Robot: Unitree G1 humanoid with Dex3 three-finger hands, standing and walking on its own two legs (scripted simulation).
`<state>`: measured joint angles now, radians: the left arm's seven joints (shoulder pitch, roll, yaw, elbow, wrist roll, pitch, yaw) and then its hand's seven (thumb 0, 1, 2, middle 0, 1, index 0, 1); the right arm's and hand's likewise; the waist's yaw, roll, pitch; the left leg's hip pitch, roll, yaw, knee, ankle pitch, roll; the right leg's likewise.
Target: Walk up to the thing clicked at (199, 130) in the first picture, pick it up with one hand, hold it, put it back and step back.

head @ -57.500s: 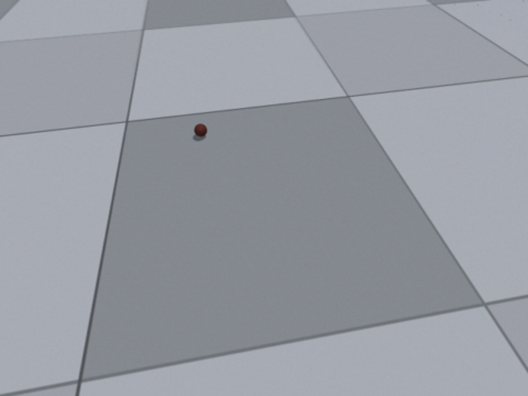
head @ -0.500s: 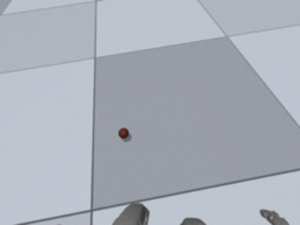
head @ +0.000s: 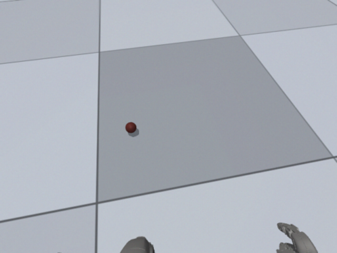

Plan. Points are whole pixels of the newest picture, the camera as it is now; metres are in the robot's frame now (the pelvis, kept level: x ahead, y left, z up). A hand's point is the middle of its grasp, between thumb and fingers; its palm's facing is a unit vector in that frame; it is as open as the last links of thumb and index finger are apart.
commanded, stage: step back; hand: left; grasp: from above
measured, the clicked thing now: (130, 127) +0.96 +0.30 -0.72
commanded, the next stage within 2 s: stand in 1.10 s
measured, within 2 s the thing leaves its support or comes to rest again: neither
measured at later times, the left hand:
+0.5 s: hand out of the picture +0.01 +0.28 -0.14, palm faces +0.03 -0.93 -0.37, open 7.4 cm
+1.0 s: hand out of the picture +0.08 +0.27 -0.14, palm faces +0.08 -0.94 -0.35, open 7.4 cm
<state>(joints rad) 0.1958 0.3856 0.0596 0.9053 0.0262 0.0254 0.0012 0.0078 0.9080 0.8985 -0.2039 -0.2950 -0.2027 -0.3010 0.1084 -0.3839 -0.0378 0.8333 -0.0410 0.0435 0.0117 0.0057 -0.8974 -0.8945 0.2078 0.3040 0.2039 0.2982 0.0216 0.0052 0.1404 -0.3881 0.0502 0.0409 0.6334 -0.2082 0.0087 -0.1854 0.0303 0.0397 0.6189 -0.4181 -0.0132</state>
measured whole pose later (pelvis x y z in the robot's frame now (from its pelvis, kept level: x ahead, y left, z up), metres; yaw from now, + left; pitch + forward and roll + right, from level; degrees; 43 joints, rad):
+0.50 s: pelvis -0.04 +0.00 +0.01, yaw +3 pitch -3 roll +1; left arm 0.21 0.41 0.06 0.98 0.02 0.01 -0.03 0.01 0.91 0.90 -0.20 -0.29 -0.20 -0.30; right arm 0.26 -0.35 -0.05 0.97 -0.04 -0.04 0.02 0.01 -0.90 -0.89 0.21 0.30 0.20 0.30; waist -0.01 -0.04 0.07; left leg -0.19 -0.01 -0.01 0.52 -0.28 0.01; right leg -0.34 -0.03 0.01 0.81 -0.46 -0.02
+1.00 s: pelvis +0.01 +0.01 +0.01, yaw +4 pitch -2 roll +0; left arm 0.11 0.37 0.03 1.05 0.00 -0.02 -0.01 0.01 0.91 0.90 -0.20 -0.30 -0.20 -0.30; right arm 0.12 -0.33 -0.02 1.06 -0.02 -0.01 0.01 0.01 -0.90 -0.89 0.20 0.30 0.20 0.30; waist 0.01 -0.01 0.08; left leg -0.22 0.02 0.00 0.54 -0.29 -0.01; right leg -0.19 -0.03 -0.02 0.52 -0.30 0.02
